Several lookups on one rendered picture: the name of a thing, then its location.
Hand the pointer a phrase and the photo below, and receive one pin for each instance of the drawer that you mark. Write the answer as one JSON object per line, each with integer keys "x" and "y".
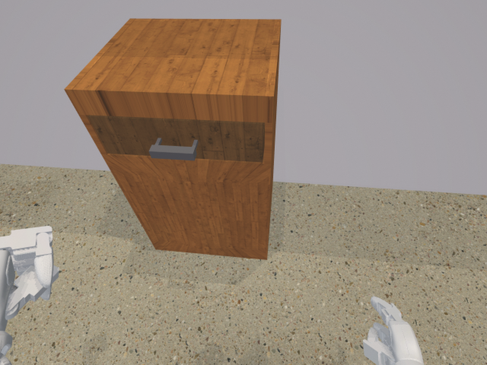
{"x": 217, "y": 140}

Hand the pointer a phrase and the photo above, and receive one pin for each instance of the robot left hand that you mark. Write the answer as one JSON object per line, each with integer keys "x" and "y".
{"x": 29, "y": 252}

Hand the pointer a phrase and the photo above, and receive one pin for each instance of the robot right hand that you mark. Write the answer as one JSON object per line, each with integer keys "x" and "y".
{"x": 398, "y": 341}

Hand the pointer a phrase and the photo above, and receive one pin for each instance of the cabinet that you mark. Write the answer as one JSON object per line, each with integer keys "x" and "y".
{"x": 204, "y": 69}

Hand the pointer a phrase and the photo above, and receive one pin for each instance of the handle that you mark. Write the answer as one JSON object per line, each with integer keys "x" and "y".
{"x": 173, "y": 152}

